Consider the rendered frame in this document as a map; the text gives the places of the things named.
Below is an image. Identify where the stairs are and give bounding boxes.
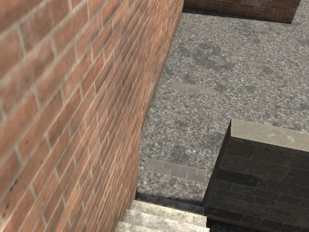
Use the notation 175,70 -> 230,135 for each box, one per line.
114,191 -> 210,232

